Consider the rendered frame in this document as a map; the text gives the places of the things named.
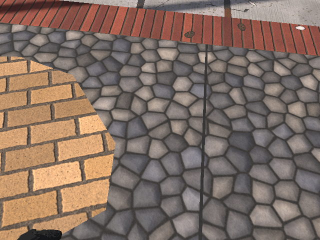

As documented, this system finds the left robot hand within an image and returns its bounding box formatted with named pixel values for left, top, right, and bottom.
left=17, top=229, right=62, bottom=240

